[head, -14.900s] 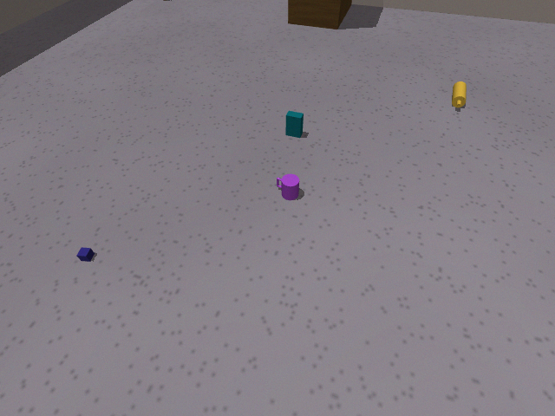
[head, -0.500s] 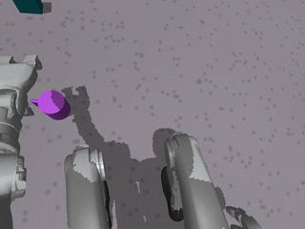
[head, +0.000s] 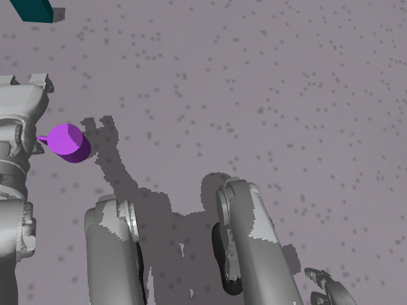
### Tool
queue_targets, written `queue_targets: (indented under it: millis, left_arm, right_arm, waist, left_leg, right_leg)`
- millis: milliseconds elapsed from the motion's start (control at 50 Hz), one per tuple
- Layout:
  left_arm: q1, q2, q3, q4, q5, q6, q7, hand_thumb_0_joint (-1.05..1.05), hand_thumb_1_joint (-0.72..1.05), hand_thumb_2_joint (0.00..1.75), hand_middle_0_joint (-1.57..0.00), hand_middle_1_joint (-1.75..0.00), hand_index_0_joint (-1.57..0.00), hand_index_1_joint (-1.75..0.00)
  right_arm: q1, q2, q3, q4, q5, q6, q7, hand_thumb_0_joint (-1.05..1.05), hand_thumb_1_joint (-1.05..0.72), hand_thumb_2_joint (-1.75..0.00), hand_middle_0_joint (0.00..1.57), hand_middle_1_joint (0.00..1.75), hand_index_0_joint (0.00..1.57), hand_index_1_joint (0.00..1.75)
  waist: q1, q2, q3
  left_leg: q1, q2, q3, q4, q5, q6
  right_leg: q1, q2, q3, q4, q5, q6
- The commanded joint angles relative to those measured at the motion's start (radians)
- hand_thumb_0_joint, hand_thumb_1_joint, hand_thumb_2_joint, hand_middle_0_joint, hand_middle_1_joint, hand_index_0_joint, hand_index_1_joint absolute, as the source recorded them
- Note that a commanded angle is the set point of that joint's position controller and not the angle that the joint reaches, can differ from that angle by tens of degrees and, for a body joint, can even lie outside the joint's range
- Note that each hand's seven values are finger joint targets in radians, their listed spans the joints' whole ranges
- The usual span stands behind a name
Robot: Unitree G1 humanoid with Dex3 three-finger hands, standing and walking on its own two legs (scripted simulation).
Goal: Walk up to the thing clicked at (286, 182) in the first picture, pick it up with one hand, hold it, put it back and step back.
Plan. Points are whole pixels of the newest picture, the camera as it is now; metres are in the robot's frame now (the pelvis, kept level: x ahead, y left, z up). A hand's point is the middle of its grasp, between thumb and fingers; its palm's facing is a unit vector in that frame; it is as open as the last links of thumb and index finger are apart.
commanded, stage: withdraw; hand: left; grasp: from above
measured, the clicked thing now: (64, 143) +0.51 +0.30 -0.35
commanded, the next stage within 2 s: none
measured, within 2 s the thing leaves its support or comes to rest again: neither
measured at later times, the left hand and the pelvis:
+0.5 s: hand (26, 122) +0.47 +0.30 -0.11, palm faces -0.44 -0.03 -0.90, open 13.8 cm; pelvis +0.00 +0.00 +0.01, yaw +0 degrees
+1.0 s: hand (35, 125) +0.47 +0.29 -0.12, palm faces -0.43 -0.03 -0.90, open 13.9 cm; pelvis +0.00 +0.00 +0.00, yaw +0 degrees
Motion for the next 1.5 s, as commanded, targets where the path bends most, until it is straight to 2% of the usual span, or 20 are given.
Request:
queue_targets:
  millis: [0, 80, 140, 240, 280, 380, 440, 520, 600, 660, 740, 800, 920, 940, 1040, 1140, 1200, 1260, 1360, 1480]
  left_arm:
    - [-0.341, 0.246, 0.042, -0.158, -0.028, 0.038, 0.028, 0.0, -0.46, 0.94, -0.13, -0.95, -0.13, -0.94]
    - [-0.317, 0.178, 0.0, -0.191, -0.06, 0.045, -0.026, 0.0, -0.44, 0.92, -0.14, -0.93, -0.15, -0.92]
    - [-0.288, 0.185, 0.006, -0.233, -0.084, 0.034, -0.045, 0.0, -0.45, 0.92, -0.12, -0.95, -0.13, -0.94]
    - [-0.332, 0.279, 0.061, -0.305, -0.065, 0.011, -0.024, 0.0, -0.44, 0.91, -0.14, -0.94, -0.15, -0.92]
    - [-0.338, 0.286, 0.067, -0.281, -0.053, 0.01, -0.013, 0.0, -0.45, 0.92, -0.13, -0.94, -0.14, -0.93]
    - [-0.303, 0.201, 0.015, -0.152, -0.06, 0.021, -0.022, 0.0, -0.48, 0.94, -0.11, -0.96, -0.12, -0.95]
    - [-0.326, 0.155, -0.022, -0.128, -0.066, 0.019, -0.038, 0.0, -0.47, 0.94, -0.11, -0.97, -0.12, -0.96]
    - [-0.335, 0.217, 0.005, -0.151, -0.049, 0.009, -0.035, 0.0, -0.46, 0.93, -0.12, -0.96, -0.13, -0.94]
    - [-0.356, 0.31, 0.07, -0.255, -0.035, 0.012, -0.012, 0.0, -0.48, 0.94, -0.1, -0.96, -0.11, -0.95]
    - [-0.342, 0.256, 0.047, -0.261, -0.048, 0.028, -0.008, 0.0, -0.48, 0.94, -0.11, -0.95, -0.12, -0.94]
    - [-0.271, 0.187, 0.009, -0.177, -0.069, 0.034, -0.03, 0.0, -0.47, 0.93, -0.12, -0.95, -0.13, -0.94]
    - [-0.313, 0.151, -0.014, -0.199, -0.074, 0.019, -0.038, 0.0, -0.46, 0.93, -0.12, -0.96, -0.13, -0.94]
    - [-0.402, 0.262, 0.044, -0.281, -0.038, 0.006, 0.013, 0.0, -0.49, 0.95, -0.09, -0.98, -0.11, -0.96]
    - [-0.38, 0.286, 0.06, -0.239, -0.031, 0.014, 0.02, 0.0, -0.49, 0.95, -0.09, -0.98, -0.1, -0.96]
    - [-0.331, 0.266, 0.054, -0.189, -0.039, 0.045, 0.007, 0.0, -0.48, 0.95, -0.1, -0.96, -0.11, -0.95]
    - [-0.265, 0.158, -0.016, -0.141, -0.079, 0.047, -0.056, 0.0, -0.48, 0.94, -0.09, -0.97, -0.11, -0.96]
    - [-0.312, 0.166, -0.018, -0.192, -0.08, 0.026, -0.07, 0.0, -0.47, 0.93, -0.11, -0.96, -0.12, -0.95]
    - [-0.373, 0.207, 0.001, -0.246, -0.07, 0.005, -0.047, 0.0, -0.49, 0.94, -0.09, -0.98, -0.11, -0.96]
    - [-0.367, 0.292, 0.064, -0.27, -0.033, 0.018, -0.001, 0.0, -0.51, 0.95, -0.08, -0.98, -0.09, -0.96]
    - [-0.273, 0.212, 0.02, -0.19, -0.062, 0.057, -0.035, 0.0, -0.49, 0.94, -0.1, -0.96, -0.11, -0.95]
  right_arm:
    - [0.203, -0.216, -0.078, -0.016, 0.001, -0.004, -0.003, 0.0, -0.91, -0.9, 0.2, 0.3, 0.2, 0.3]
    - [0.208, -0.214, -0.092, -0.02, 0.01, 0.004, -0.003, 0.0, -0.91, -0.9, 0.2, 0.3, 0.2, 0.3]
    - [0.207, -0.209, -0.093, -0.024, 0.016, 0.009, -0.003, 0.0, -0.91, -0.9, 0.2, 0.3, 0.2, 0.3]
    - [0.201, -0.209, -0.085, -0.031, 0.021, 0.016, -0.007, 0.0, -0.91, -0.9, 0.2, 0.3, 0.2, 0.3]
    - [0.197, -0.206, -0.079, -0.028, 0.021, 0.016, -0.01, 0.0, -0.91, -0.9, 0.2, 0.3, 0.2, 0.3]
    - [0.188, -0.201, -0.069, -0.023, 0.015, 0.011, -0.012, 0.0, -0.91, -0.9, 0.2, 0.3, 0.2, 0.3]
    - [0.198, -0.207, -0.068, -0.014, 0.013, 0.002, -0.011, 0.0, -0.91, -0.9, 0.2, 0.3, 0.2, 0.3]
    - [0.203, -0.214, -0.069, -0.018, 0.011, 0.003, -0.01, 0.0, -0.91, -0.9, 0.2, 0.3, 0.2, 0.3]
    - [0.197, -0.22, -0.077, -0.037, 0.016, 0.012, -0.009, 0.0, -0.91, -0.9, 0.2, 0.3, 0.2, 0.3]
    - [0.195, -0.211, -0.081, -0.042, 0.019, 0.019, -0.007, 0.0, -0.91, -0.9, 0.2, 0.3, 0.2, 0.3]
    - [0.199, -0.203, -0.082, -0.022, 0.014, 0.016, -0.007, 0.0, -0.91, -0.9, 0.2, 0.3, 0.2, 0.3]
    - [0.197, -0.205, -0.084, -0.018, 0.015, 0.009, -0.005, 0.0, -0.91, -0.9, 0.2, 0.3, 0.2, 0.3]
    - [0.203, -0.212, -0.079, -0.018, 0.013, 0.006, -0.007, 0.0, -0.91, -0.9, 0.2, 0.3, 0.2, 0.3]
    - [0.203, -0.216, -0.08, -0.018, 0.014, 0.006, -0.009, 0.0, -0.91, -0.9, 0.2, 0.3, 0.2, 0.3]
    - [0.197, -0.21, -0.075, -0.029, 0.014, 0.011, -0.01, 0.0, -0.91, -0.9, 0.2, 0.3, 0.2, 0.3]
    - [0.198, -0.204, -0.078, -0.028, 0.02, 0.011, -0.008, 0.0, -0.91, -0.9, 0.2, 0.3, 0.2, 0.3]
    - [0.201, -0.21, -0.081, -0.021, 0.023, 0.009, -0.009, 0.0, -0.91, -0.9, 0.2, 0.3, 0.2, 0.3]
    - [0.201, -0.205, -0.075, -0.023, 0.018, 0.008, -0.009, 0.0, -0.91, -0.9, 0.2, 0.3, 0.2, 0.3]
    - [0.207, -0.217, -0.079, -0.032, 0.018, 0.013, -0.01, 0.0, -0.91, -0.9, 0.2, 0.3, 0.2, 0.3]
    - [0.192, -0.207, -0.08, -0.035, 0.018, 0.024, -0.009, 0.0, -0.91, -0.9, 0.2, 0.3, 0.2, 0.3]
  waist:
    - [0.009, 0.281, -0.702]
    - [0.0, 0.265, -0.683]
    - [0.009, 0.233, -0.655]
    - [0.027, 0.248, -0.695]
    - [0.02, 0.229, -0.675]
    - [-0.004, 0.198, -0.571]
    - [-0.017, 0.172, -0.564]
    - [0.002, 0.228, -0.608]
    - [0.035, 0.297, -0.721]
    - [0.022, 0.282, -0.718]
    - [0.004, 0.211, -0.607]
    - [-0.008, 0.223, -0.597]
    - [0.014, 0.294, -0.717]
    - [0.015, 0.281, -0.698]
    - [0.014, 0.259, -0.672]
    - [-0.005, 0.179, -0.586]
    - [-0.001, 0.195, -0.594]
    - [0.0, 0.225, -0.63]
    - [0.031, 0.325, -0.727]
    - [0.02, 0.234, -0.626]
  left_leg:
    - [0.603, -0.02, 0.093, -0.257, 0.105, 0.032]
    - [0.588, -0.016, 0.087, -0.257, 0.094, 0.033]
    - [0.547, -0.018, 0.094, -0.254, 0.083, 0.037]
    - [0.583, -0.014, 0.088, -0.256, 0.108, 0.035]
    - [0.575, -0.014, 0.09, -0.253, 0.102, 0.038]
    - [0.533, -0.014, 0.083, -0.275, 0.032, 0.039]
    - [0.506, -0.016, 0.088, -0.257, 0.033, 0.043]
    - [0.542, -0.016, 0.084, -0.266, 0.053, 0.033]
    - [0.627, -0.015, 0.084, -0.273, 0.115, 0.025]
    - [0.624, -0.013, 0.089, -0.27, 0.135, 0.032]
    - [0.529, -0.016, 0.099, -0.254, 0.089, 0.042]
    - [0.533, -0.014, 0.083, -0.262, 0.05, 0.036]
    - [0.621, -0.015, 0.087, -0.257, 0.112, 0.027]
    - [0.617, -0.013, 0.083, -0.263, 0.098, 0.028]
    - [0.586, -0.018, 0.088, -0.269, 0.079, 0.036]
    - [0.502, -0.015, 0.09, -0.265, 0.05, 0.045]
    - [0.53, -0.012, 0.074, -0.272, 0.048, 0.037]
    - [0.553, -0.013, 0.084, -0.259, 0.077, 0.034]
    - [0.667, -0.012, 0.077, -0.282, 0.142, 0.021]
    - [0.572, -0.014, 0.086, -0.29, 0.077, 0.038]
  right_leg:
    - [0.268, 0.034, -0.102, -0.239, 0.18, -0.093]
    - [0.268, 0.036, -0.105, -0.239, 0.174, -0.092]
    - [0.293, 0.036, -0.098, -0.253, 0.162, -0.089]
    - [0.301, 0.036, -0.097, -0.245, 0.181, -0.09]
    - [0.294, 0.036, -0.093, -0.254, 0.174, -0.088]
    - [0.248, 0.04, -0.099, -0.274, 0.109, -0.092]
    - [0.247, 0.041, -0.098, -0.276, 0.113, -0.091]
    - [0.265, 0.037, -0.104, -0.25, 0.131, -0.093]
    - [0.291, 0.033, -0.102, -0.231, 0.185, -0.094]
    - [0.292, 0.037, -0.101, -0.245, 0.206, -0.091]
    - [0.28, 0.04, -0.095, -0.266, 0.168, -0.088]
    - [0.245, 0.039, -0.104, -0.249, 0.131, -0.094]
    - [0.273, 0.036, -0.101, -0.23, 0.186, -0.095]
    - [0.266, 0.034, -0.102, -0.237, 0.172, -0.092]
    - [0.278, 0.035, -0.098, -0.254, 0.158, -0.091]
    - [0.279, 0.043, -0.098, -0.274, 0.128, -0.089]
    - [0.255, 0.041, -0.105, -0.252, 0.128, -0.093]
    - [0.273, 0.042, -0.1, -0.251, 0.153, -0.093]
    - [0.277, 0.031, -0.103, -0.226, 0.202, -0.096]
    - [0.278, 0.041, -0.099, -0.27, 0.151, -0.093]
